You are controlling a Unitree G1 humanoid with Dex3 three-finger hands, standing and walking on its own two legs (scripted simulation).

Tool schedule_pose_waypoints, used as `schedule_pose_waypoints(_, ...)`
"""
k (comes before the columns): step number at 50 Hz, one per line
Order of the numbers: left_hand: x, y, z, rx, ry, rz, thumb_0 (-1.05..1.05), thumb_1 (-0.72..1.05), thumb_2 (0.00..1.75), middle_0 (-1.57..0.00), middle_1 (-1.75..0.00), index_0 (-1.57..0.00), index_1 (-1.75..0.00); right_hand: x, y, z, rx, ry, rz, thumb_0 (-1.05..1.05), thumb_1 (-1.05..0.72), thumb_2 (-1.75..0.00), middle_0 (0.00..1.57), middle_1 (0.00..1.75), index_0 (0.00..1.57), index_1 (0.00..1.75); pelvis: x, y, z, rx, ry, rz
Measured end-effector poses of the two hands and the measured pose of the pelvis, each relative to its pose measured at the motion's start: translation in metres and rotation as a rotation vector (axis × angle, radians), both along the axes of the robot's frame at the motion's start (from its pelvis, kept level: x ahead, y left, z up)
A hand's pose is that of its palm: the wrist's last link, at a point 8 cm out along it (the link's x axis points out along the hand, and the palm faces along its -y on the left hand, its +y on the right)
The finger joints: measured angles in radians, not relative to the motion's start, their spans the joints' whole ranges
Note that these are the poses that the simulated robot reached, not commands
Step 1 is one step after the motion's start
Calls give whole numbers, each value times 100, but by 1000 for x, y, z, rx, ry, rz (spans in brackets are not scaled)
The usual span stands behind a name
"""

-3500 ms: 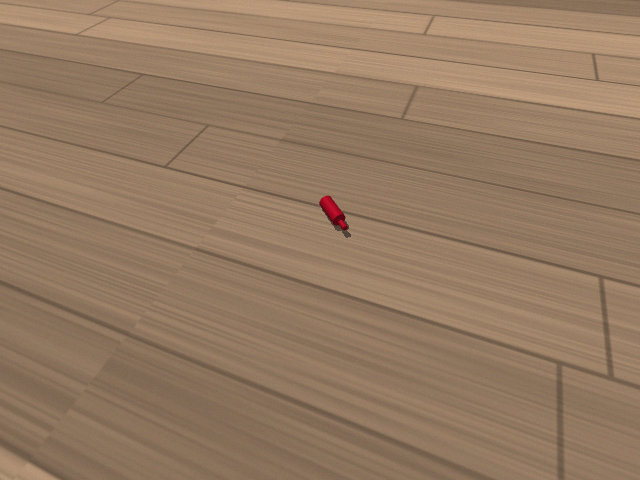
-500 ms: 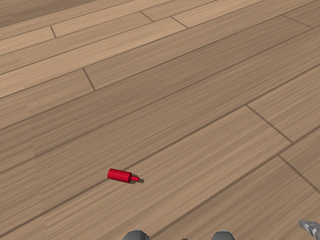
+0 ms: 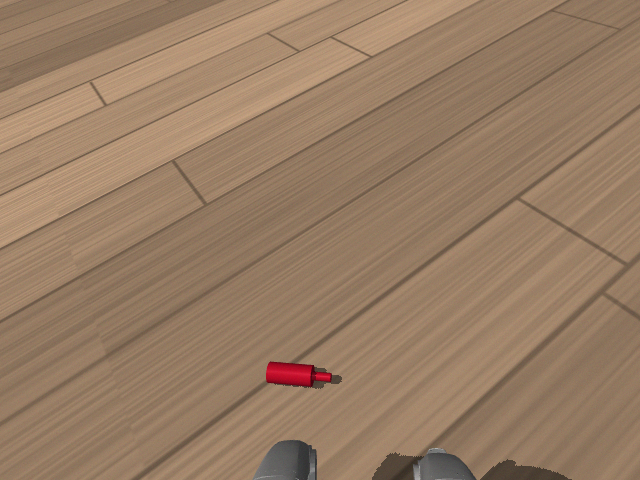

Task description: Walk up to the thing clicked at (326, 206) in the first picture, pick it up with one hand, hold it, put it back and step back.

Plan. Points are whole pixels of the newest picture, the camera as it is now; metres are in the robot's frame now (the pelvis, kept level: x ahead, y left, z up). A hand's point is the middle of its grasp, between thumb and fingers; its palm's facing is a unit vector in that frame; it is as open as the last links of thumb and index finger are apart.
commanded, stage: walk up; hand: left
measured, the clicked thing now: (299, 374) +0.50 +0.19 -0.70
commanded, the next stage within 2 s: none
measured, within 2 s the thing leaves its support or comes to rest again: neither
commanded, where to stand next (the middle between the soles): +0.07 +0.08 m, yaw -6 degrees
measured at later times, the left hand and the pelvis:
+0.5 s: hand out of the picture +0.14 +0.40 -0.15, palm faces -0.15 -0.91 -0.38, open 7.4 cm; pelvis +0.02 +0.14 +0.01, yaw -7 degrees
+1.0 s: hand (96, 476) +0.17 +0.37 -0.12, palm faces -0.16 -0.90 -0.40, open 7.4 cm; pelvis +0.02 +0.11 +0.01, yaw -10 degrees
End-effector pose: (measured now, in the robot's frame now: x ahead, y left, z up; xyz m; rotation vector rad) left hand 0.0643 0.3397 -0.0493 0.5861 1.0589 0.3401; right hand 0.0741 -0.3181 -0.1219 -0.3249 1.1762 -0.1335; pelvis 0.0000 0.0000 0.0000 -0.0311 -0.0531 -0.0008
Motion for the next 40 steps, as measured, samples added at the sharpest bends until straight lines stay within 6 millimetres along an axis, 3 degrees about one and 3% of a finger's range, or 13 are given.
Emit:
schedule_pose_waypoints(6, -7, 82, -9, 33, 32, -4, 0, 89, 90, -21, -31, -21, -30, 19, 43, 4, -40, -95, -17, 1, -90, -90, 21, 30, 21, 30, -2, 63, -15, 23, 15, -40)
schedule_pose_waypoints(9, -3, 123, -25, 25, 51, 24, 0, 90, 90, -21, -30, -21, -30, 6, 70, 2, -78, -102, -54, 0, -90, -90, 21, 30, 20, 30, -2, 96, -24, 45, 2, -63)
schedule_pose_waypoints(13, 10, 143, -36, -33, 79, 27, 1, 90, 90, -21, -30, -20, -30, -23, 109, 9, -75, -33, -107, 0, -90, -90, 21, 30, 20, 30, 5, 119, -13, 9, 5, -70)
schedule_pose_waypoints(19, 35, 135, -50, -168, 128, -18, 1, 90, 90, -20, -30, -20, -30, -51, 142, 26, -86, 47, -133, 1, -90, -90, 21, 30, 21, 30, 17, 136, 3, 0, 20, -87)
schedule_pose_waypoints(27, 89, 97, -60, -259, 106, -112, 1, 90, 90, -20, -30, -20, -30, -72, 130, 35, -149, 96, -184, 1, -89, -90, 21, 30, 21, 30, 23, 137, 5, 7, 39, -123)
schedule_pose_waypoints(32, 112, 78, -52, -291, 38, -161, 1, 90, 90, -21, -30, -20, -30, -62, 120, 41, -166, 55, -220, 1, -90, -90, 21, 30, 21, 30, 24, 133, 10, 28, 23, -141)
schedule_pose_waypoints(36, 122, 77, -52, -291, 35, -196, 0, 90, 90, -21, -30, -21, -30, -47, 120, 43, -174, -36, -218, 1, -90, -90, 21, 30, 21, 30, 26, 140, 7, 36, 19, -159)
schedule_pose_waypoints(40, 131, 77, -49, -278, 36, -192, 1, 90, 90, -21, -30, -20, -30, -50, 125, 42, -163, -52, -215, 1, -90, -90, 21, 30, 21, 30, 23, 138, 9, 37, 10, -170)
